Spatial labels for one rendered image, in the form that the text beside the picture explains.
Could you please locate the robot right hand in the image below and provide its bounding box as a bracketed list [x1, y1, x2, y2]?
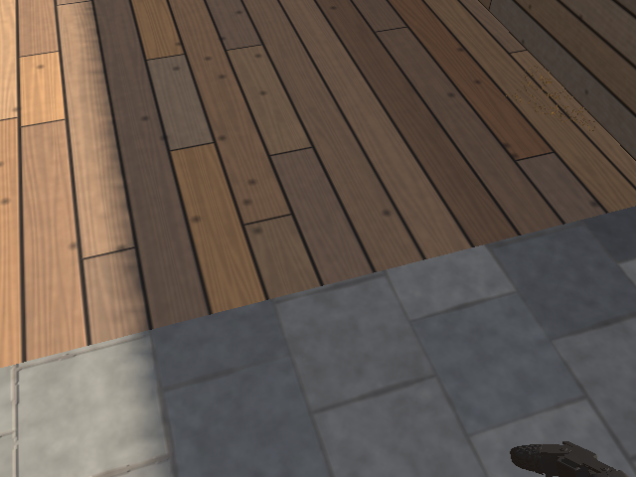
[510, 441, 629, 477]

